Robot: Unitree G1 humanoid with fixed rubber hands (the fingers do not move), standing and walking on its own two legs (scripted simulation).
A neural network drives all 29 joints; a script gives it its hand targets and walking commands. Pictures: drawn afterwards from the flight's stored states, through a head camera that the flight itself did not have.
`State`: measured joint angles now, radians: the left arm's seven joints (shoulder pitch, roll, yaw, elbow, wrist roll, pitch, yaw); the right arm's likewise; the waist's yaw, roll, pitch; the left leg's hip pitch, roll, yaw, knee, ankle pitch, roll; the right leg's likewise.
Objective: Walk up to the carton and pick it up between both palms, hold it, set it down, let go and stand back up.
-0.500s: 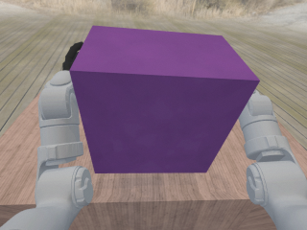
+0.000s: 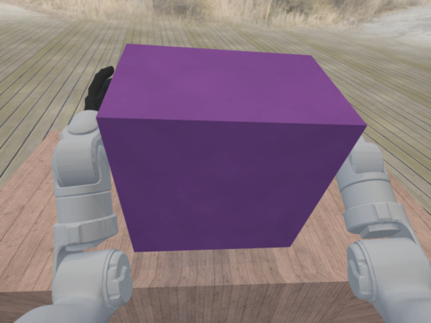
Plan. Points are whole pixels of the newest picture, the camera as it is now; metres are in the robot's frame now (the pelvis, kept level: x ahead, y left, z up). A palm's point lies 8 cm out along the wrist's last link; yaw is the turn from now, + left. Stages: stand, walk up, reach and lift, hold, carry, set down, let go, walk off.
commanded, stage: hold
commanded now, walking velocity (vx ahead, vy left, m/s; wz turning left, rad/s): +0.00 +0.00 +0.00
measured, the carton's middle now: (218, 158) +0.32 +0.00 +0.22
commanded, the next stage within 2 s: none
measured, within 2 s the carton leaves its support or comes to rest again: neither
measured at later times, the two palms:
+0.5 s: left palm (98, 111) +0.34 +0.19 +0.29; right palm (323, 120) +0.36 -0.19 +0.27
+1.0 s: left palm (101, 117) +0.34 +0.19 +0.28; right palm (324, 125) +0.36 -0.19 +0.26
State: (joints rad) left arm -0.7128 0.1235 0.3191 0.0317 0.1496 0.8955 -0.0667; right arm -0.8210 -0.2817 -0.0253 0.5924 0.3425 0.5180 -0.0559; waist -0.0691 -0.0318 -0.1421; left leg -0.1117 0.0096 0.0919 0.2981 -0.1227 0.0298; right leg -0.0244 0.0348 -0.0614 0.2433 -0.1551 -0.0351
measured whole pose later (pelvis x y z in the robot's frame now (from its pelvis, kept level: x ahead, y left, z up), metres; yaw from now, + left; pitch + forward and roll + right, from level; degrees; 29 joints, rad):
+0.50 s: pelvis -0.01 +0.00 +0.00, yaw +0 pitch -3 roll +0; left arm -0.79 0.15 0.33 0.16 0.15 0.88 -0.07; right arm -0.90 -0.28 -0.04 0.70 0.32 0.53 -0.05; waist -0.06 -0.03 -0.16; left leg -0.13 0.01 0.09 0.29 -0.10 0.03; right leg -0.05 0.03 -0.06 0.25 -0.15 -0.04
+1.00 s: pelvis +0.00 +0.00 +0.00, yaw +0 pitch -4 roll -1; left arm -0.71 0.12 0.32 0.04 0.15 0.91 -0.07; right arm -0.83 -0.29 -0.02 0.61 0.35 0.53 -0.06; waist -0.08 -0.04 -0.15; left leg -0.11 0.01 0.09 0.30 -0.13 0.03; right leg -0.02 0.04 -0.06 0.24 -0.16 -0.04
